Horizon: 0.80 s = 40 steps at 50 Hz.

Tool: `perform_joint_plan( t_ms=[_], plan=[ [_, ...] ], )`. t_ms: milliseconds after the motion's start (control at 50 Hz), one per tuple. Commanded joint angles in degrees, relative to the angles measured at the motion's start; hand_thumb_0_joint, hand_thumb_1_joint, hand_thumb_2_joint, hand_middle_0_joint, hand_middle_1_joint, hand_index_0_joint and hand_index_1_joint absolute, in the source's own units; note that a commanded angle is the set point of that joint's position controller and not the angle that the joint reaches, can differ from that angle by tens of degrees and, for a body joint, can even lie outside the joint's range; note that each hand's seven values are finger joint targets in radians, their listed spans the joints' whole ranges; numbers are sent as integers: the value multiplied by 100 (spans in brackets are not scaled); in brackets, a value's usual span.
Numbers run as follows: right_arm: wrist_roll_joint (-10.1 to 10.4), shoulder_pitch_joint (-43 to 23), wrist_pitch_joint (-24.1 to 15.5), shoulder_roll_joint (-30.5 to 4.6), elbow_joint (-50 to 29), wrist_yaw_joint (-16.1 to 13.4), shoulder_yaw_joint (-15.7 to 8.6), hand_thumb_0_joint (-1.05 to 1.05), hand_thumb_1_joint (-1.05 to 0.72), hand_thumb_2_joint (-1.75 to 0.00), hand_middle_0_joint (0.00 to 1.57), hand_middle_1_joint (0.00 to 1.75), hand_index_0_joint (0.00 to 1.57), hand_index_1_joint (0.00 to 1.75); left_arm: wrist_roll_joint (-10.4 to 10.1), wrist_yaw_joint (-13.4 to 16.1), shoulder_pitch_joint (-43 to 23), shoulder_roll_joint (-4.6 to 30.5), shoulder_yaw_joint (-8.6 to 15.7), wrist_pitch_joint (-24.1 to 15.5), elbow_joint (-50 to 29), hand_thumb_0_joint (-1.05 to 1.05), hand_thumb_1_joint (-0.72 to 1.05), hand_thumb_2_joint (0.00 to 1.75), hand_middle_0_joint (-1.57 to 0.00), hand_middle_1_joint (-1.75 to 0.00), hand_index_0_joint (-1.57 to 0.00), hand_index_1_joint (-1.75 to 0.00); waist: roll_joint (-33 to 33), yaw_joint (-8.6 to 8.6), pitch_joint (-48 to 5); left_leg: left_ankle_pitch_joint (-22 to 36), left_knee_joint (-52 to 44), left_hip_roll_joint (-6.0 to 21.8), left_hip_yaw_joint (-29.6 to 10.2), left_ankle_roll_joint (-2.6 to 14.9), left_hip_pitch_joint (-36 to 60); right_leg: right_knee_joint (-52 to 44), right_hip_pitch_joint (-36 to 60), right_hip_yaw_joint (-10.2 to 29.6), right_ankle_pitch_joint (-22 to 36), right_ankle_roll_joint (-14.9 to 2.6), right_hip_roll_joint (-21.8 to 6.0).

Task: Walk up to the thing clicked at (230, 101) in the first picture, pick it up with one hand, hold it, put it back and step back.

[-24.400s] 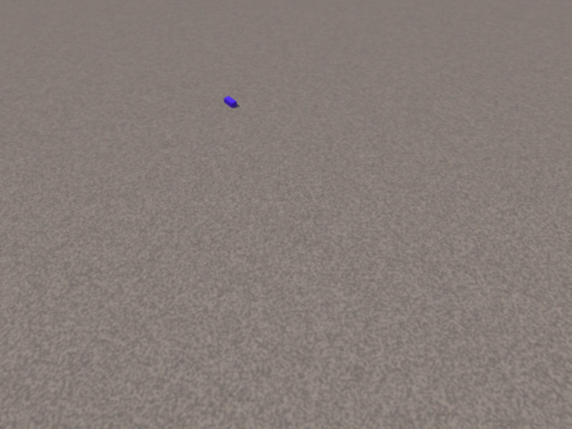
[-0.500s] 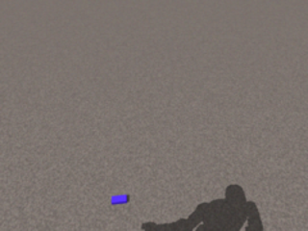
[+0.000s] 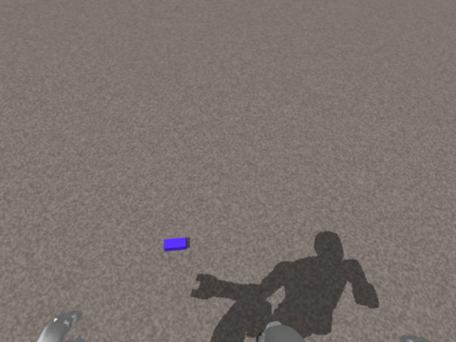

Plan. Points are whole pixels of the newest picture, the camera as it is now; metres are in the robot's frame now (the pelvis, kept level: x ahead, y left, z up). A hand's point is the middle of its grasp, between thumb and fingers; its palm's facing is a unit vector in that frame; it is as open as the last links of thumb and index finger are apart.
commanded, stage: walk up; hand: left
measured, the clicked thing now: (175, 244) +0.57 +0.20 -0.73
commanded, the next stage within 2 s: stand in 1.86 s
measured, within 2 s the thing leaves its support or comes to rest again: neither
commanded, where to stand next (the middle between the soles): +0.19 -0.04 m, yaw +1 degrees
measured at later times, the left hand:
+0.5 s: hand out of the picture -0.02 +0.23 -0.13, palm faces -0.10 -0.91 -0.39, open 7.4 cm
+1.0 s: hand out of the picture -0.19 +0.24 -0.14, palm faces -0.04 -0.93 -0.36, open 7.4 cm
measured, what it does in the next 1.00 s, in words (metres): walks backwards: right foot, then left foot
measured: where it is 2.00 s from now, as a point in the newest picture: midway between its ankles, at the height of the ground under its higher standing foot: outside the picture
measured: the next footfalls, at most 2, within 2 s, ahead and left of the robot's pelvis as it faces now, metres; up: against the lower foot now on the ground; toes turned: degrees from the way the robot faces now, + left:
right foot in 0.38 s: -0.10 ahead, -0.15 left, +0.00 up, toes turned -2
left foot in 0.70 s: -0.19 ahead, +0.08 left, +0.00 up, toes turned -4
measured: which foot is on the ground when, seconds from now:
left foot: down 0.00-0.40, up 0.42-0.68, down 0.70-1.00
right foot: up 0.00-0.36, down 0.38-0.72, up 0.74-0.96, down 0.98-1.00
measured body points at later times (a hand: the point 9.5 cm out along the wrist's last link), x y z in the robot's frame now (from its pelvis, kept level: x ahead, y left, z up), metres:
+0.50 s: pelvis -0.13 -0.02 +0.01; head -0.08 -0.04 +0.45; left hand -0.01 +0.28 -0.10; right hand -0.04 -0.35 -0.11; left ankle -0.08 +0.11 -0.66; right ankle -0.14 -0.14 -0.72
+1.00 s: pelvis -0.26 -0.03 +0.01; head -0.23 -0.02 +0.46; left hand -0.19 +0.29 -0.12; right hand -0.16 -0.35 -0.09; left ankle -0.22 +0.09 -0.71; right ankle -0.28 -0.17 -0.72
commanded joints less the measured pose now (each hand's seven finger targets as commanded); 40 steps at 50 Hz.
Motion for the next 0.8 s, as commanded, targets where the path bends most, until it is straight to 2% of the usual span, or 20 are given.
perform_joint_plan(
  t_ms=[0,20,60,100,220,300,340,360,380,400,420,440,480,600,660,680,700,720,760,780],
  plan=[
    [-131,308,-128,-1947,-491,-96,-471,0,-90,-90,20,30,20,30,3,199,240,892,342,-25,-622,0,90,90,-20,-30,-20,-30,1433,-93,-1329,3964,-1896,2579,-2676,1470,198,2757,-150,736,-2553,-167,875],
    [-127,96,-141,-1872,-560,-140,-487,0,-90,-90,20,30,20,30,49,213,105,1027,402,-13,-568,0,90,90,-20,-30,-20,-30,1137,-72,-1096,3382,-2023,2580,-2703,1525,-81,3224,-159,910,-2375,-152,779],
    [-160,-320,-179,-1449,-683,-229,-380,0,-90,-90,20,30,20,30,-55,172,457,1034,425,-1,-473,0,90,90,-20,-30,-20,-30,800,269,-963,3633,-1464,1799,-1568,1090,418,3503,-564,955,-1753,-97,729],
    [-101,26,-202,-1335,-733,-277,-364,0,-90,-90,20,30,20,30,-29,120,588,1082,493,-14,-550,0,90,90,-20,-30,-20,-30,817,177,-1043,4056,-1151,1674,-1397,1054,989,3297,-632,785,-1620,12,645],
    [-67,582,-179,-1389,-841,-308,-388,0,-90,-90,20,30,20,30,-4,66,473,889,511,-65,-919,0,90,90,-20,-30,-20,-30,1018,-184,-1360,4270,-915,1708,-1247,1135,1776,1532,-306,313,-1729,158,423],
    [-73,249,-91,-1532,-1043,-249,-374,0,-90,-90,20,30,20,30,-3,-5,1026,827,563,-71,-737,0,90,90,-20,-30,-20,-30,1395,30,-1587,3427,-904,1756,-1254,976,975,-140,894,-175,-1233,-57,223],
    [-11,91,-29,-1480,-1086,-217,-332,0,-90,-90,20,30,20,30,49,-22,1477,828,580,-117,-557,0,90,90,-20,-30,-20,-30,1113,253,-1696,2735,-547,1419,-923,602,443,-1424,1674,-335,-90,-273,207],
    [28,118,-21,-1252,-1117,-205,-250,0,-90,-90,20,30,20,30,113,-22,1475,1105,676,-142,-601,0,90,90,-20,-30,-20,-30,637,239,-1575,1935,-243,1045,-879,261,-424,-1503,2049,415,130,-430,-265],
    [89,19,-43,-932,-1253,-218,-168,0,-90,-90,20,30,20,30,91,-43,1316,1624,804,-150,-741,0,90,90,-20,-30,-20,-30,-813,300,-1251,132,784,-134,-311,-112,-1328,-1720,1813,1867,790,-1068,-1329],
    [77,-84,-7,-1015,-1218,-314,-233,0,-90,-90,20,30,20,30,103,-36,1005,1936,817,-156,-916,0,90,90,-20,-30,-20,-30,-1422,451,-1002,-1590,2308,-286,-324,-219,-983,-2022,556,2637,1298,-1891,-2251],
    [80,69,18,-1127,-1122,-311,-254,0,-90,-90,20,30,20,30,75,-14,706,1677,755,-178,-1036,0,90,90,-20,-30,-20,-30,-1033,255,-745,-1425,2916,-217,-770,-215,-923,-2038,191,2316,1315,-1806,-2148],
    [128,361,13,-1133,-990,-309,-215,0,-90,-90,20,30,20,30,15,25,341,1392,670,-181,-1123,0,90,90,-20,-30,-20,-30,-521,26,-681,-1032,3085,-364,-925,-213,-970,-1662,355,1469,1832,-1525,-1606],
    [148,551,-52,-1059,-933,-295,-172,0,-90,-90,20,30,20,30,103,73,163,1176,642,-176,-1212,0,90,90,-20,-30,-20,-30,-675,-35,-715,-743,3013,-427,-611,-235,-957,-1287,663,756,2268,-1283,-1186],
    [-4,536,-147,-922,-1057,-252,-151,0,-90,-90,20,30,20,30,119,121,811,1104,593,-139,-1247,0,90,90,-20,-30,-20,-30,-924,323,-1125,-869,425,-18,-34,-255,-804,-848,2051,844,2427,-1218,-1272],
    [-63,1058,-227,-953,-761,-223,-232,0,-90,-90,20,30,20,30,14,48,685,1113,522,-68,-1265,0,90,90,-20,-30,-20,-30,-508,44,-1326,826,-1806,33,109,-76,496,-204,1386,625,1404,-845,-1019],
    [-179,987,-264,-1282,-787,-227,-335,0,-90,-90,20,30,20,30,-8,25,842,865,431,-48,-1260,0,90,90,-20,-30,-20,-30,366,115,-1318,878,-2002,957,-1399,222,1028,451,296,331,119,-451,-529],
    [-152,556,-268,-1972,-946,-164,-425,0,-90,-90,20,30,20,30,-49,47,643,807,436,-77,-1331,0,90,90,-20,-30,-20,-30,1564,105,-1171,1214,-2259,2326,-2975,1072,519,1241,-276,-386,-1957,-146,336],
    [-161,490,-296,-2095,-980,-164,-475,0,-90,-90,20,30,20,30,57,102,218,1082,572,-72,-1275,0,90,90,-20,-30,-20,-30,1281,-186,-955,1329,-2357,2688,-3441,1592,-414,2268,119,394,-2428,-95,236],
    [-160,104,-370,-1462,-945,-226,-257,0,-90,-90,20,30,20,30,-79,53,563,936,570,-62,-1023,0,90,90,-20,-30,-20,-30,506,245,-909,2398,-1776,1805,-1843,1104,-111,2734,149,762,-1806,-187,386],
    [-152,-43,-385,-1342,-970,-249,-236,0,-90,-90,20,30,20,30,-107,33,812,930,548,-80,-863,0,90,90,-20,-30,-20,-30,666,347,-922,2270,-1706,1603,-1394,926,-29,2706,133,654,-1530,-237,413]
  ],
)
